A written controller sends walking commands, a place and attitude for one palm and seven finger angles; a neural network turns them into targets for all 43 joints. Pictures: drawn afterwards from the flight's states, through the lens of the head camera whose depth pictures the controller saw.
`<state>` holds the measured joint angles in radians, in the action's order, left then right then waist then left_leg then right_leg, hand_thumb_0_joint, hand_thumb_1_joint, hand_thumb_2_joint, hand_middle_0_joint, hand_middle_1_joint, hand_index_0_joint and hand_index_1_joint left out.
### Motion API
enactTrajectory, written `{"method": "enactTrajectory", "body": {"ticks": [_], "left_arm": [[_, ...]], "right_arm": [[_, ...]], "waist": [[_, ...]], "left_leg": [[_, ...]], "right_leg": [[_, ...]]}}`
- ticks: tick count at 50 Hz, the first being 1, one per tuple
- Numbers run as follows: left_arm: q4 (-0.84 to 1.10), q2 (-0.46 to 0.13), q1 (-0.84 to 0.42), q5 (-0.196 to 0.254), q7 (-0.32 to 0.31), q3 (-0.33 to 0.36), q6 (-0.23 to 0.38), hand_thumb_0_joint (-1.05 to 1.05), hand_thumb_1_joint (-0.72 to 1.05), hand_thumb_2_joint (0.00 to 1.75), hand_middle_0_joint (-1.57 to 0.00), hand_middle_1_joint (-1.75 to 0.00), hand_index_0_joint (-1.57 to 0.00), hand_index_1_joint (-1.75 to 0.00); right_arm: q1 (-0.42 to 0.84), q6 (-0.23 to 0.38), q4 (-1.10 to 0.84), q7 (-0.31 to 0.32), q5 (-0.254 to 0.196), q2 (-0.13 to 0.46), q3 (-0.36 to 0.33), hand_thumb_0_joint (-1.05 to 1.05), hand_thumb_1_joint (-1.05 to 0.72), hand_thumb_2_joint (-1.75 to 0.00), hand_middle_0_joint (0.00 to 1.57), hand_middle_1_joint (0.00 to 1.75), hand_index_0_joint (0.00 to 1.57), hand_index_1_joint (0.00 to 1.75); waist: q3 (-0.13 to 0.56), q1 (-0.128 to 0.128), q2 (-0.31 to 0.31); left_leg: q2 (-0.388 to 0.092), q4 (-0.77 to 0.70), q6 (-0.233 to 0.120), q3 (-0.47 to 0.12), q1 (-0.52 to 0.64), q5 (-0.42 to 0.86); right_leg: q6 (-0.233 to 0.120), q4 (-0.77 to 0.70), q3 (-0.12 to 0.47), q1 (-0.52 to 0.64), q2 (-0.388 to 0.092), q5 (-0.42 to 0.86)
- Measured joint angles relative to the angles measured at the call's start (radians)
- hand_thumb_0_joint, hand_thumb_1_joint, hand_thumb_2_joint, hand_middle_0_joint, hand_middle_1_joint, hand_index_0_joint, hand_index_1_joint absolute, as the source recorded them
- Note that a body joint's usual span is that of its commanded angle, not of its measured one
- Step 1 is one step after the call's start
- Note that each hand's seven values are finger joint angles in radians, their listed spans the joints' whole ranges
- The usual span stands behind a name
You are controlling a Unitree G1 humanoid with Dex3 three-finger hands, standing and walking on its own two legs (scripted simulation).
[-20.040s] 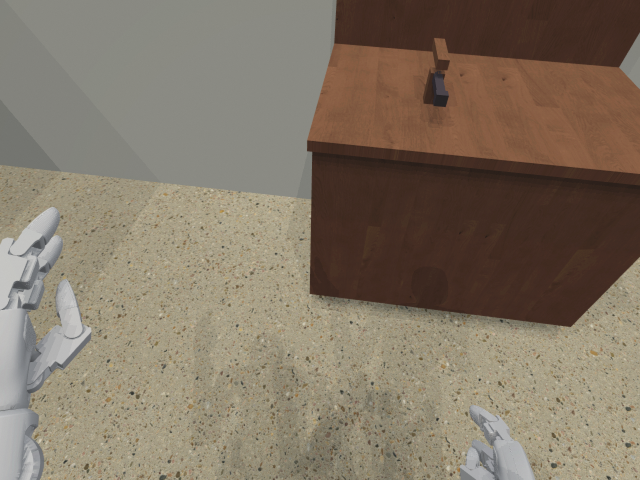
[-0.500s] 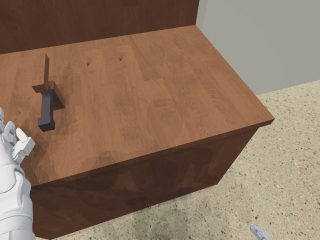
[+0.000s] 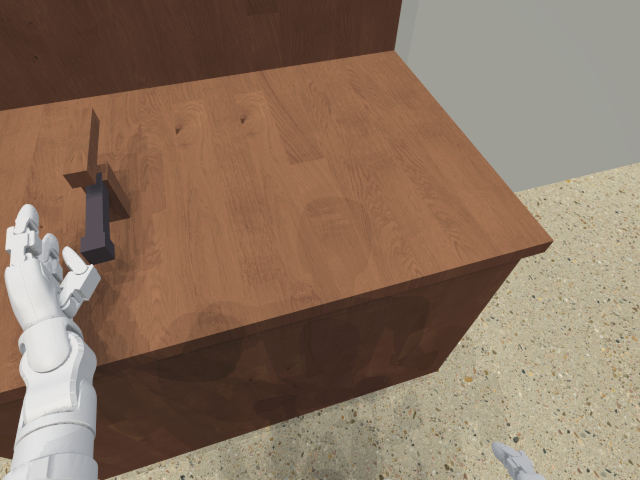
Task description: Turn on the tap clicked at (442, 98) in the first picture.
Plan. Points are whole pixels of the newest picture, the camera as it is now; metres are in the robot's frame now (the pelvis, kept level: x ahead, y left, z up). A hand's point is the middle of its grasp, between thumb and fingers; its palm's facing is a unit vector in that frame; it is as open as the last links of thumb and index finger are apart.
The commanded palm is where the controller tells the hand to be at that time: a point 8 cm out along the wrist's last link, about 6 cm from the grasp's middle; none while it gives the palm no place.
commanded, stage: push the lever round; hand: left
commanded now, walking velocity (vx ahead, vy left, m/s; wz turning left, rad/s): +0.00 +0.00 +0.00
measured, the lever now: (98, 248) +0.37 +0.30 +0.08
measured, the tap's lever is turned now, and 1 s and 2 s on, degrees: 3 26 48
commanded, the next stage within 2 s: none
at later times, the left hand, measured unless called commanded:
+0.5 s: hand (111, 272) +0.34 +0.28 +0.07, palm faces +0.61 -0.79 -0.06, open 7.6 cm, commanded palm +0.30 +0.30 +0.07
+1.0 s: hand (150, 257) +0.36 +0.24 +0.07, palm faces +0.68 -0.73 -0.05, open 7.6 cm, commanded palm +0.32 +0.27 +0.07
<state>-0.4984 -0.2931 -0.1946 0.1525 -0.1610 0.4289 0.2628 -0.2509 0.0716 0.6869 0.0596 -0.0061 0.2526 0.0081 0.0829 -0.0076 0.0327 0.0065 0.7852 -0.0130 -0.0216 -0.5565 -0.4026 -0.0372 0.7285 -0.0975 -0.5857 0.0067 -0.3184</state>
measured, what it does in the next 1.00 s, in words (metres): stands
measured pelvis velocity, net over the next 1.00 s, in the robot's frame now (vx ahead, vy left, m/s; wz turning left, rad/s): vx -0.01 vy -0.02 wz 0.01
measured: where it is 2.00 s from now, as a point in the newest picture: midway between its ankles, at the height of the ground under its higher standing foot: outside the picture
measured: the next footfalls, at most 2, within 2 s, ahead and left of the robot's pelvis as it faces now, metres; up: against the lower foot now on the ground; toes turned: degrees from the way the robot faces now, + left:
none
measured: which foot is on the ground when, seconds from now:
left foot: down 0.00-1.00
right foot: down 0.00-1.00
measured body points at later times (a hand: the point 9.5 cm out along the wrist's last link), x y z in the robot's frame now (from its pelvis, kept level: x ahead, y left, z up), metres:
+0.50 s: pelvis -0.01 -0.02 +0.00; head +0.04 -0.02 +0.45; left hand +0.30 +0.31 +0.07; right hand +0.12 -0.27 -0.11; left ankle -0.01 +0.11 -0.71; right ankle +0.02 -0.10 -0.71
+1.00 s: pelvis -0.01 -0.02 +0.00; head +0.03 -0.02 +0.44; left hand +0.32 +0.27 +0.07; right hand +0.12 -0.26 -0.12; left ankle -0.01 +0.11 -0.71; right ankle +0.02 -0.10 -0.71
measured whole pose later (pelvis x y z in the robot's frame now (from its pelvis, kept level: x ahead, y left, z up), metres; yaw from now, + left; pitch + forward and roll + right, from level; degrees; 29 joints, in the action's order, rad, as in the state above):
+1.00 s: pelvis -0.01 -0.02 +0.00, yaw +1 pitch +10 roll +0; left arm -0.60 -0.16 -0.35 0.05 -0.48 0.33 0.26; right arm -0.21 0.05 0.72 0.05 0.02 0.24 0.01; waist 0.09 -0.03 0.04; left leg 0.01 0.79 0.01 -0.04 -0.58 -0.38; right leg -0.06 0.75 -0.11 -0.62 0.01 -0.31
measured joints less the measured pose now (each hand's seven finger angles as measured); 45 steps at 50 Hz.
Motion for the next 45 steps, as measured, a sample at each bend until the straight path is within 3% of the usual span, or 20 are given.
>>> {"method": "enactTrajectory", "body": {"ticks": [20,38,45], "left_arm": [[-0.01,0.025,-0.005,0.001,-0.035,-0.022,0.009,0.03,0.95,0.92,-0.15,-0.15,-0.15,-0.15],[-0.066,0.072,-0.096,-0.04,-0.182,-0.054,0.013,-0.01,0.93,0.93,-0.15,-0.15,-0.15,-0.15],[-0.079,0.107,-0.127,-0.075,-0.261,-0.087,0.007,-0.01,0.93,0.93,-0.15,-0.15,-0.15,-0.15]], "right_arm": [[0.011,-0.003,0.008,0.002,-0.002,0.009,-0.007,0.01,-0.9,-0.9,0.21,0.3,0.2,0.3],[0.032,-0.015,0.023,0.005,0.009,0.0,0.001,0.01,-0.9,-0.9,0.21,0.3,0.2,0.3],[0.034,-0.015,0.03,-0.001,0.017,-0.006,-0.001,0.01,-0.9,-0.9,0.21,0.3,0.2,0.3]], "waist": [[0.0,-0.004,0.003],[-0.004,-0.005,0.001],[0.002,-0.011,0.005]], "left_leg": [[-0.008,-0.009,0.016,-0.008,0.013,0.009],[-0.002,0.008,0.02,-0.023,-0.021,0.019],[0.0,0.011,0.019,-0.022,-0.026,0.02]], "right_leg": [[-0.018,0.004,-0.007,0.007,0.008,0.0],[-0.023,0.021,-0.022,-0.021,0.001,0.004],[-0.022,0.024,-0.021,-0.026,-0.001,0.005]]}}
